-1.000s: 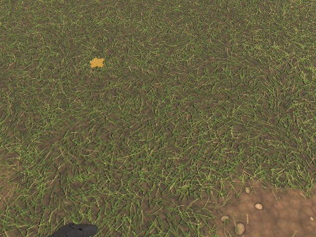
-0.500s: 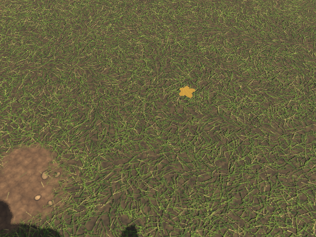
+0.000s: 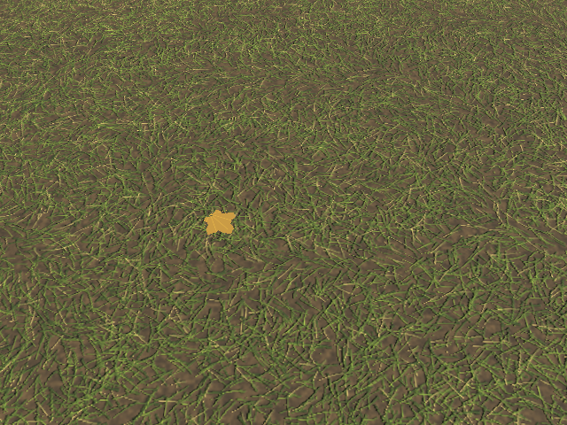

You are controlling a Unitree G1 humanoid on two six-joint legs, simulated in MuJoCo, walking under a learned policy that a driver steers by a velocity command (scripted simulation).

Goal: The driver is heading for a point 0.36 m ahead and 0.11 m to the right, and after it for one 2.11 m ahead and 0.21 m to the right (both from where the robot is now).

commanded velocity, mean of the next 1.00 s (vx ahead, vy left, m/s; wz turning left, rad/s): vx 0.19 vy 0.00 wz -0.31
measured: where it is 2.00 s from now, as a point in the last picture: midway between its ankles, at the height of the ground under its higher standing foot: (268, 419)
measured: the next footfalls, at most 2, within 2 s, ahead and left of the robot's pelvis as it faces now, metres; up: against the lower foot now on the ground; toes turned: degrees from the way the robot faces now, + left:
right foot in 0.08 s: +0.20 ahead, -0.08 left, +0.00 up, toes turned -8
left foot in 0.64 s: +0.41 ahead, +0.03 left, +0.00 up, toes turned -27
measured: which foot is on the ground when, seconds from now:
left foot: down 0.00-0.08, up 0.10-0.62, down 0.64-1.00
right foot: up 0.00-0.06, down 0.08-0.64, up 0.66-1.00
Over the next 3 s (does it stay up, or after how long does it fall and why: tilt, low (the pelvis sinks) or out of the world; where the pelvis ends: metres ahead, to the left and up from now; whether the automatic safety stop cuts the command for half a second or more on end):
stays up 1.05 0.02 0.01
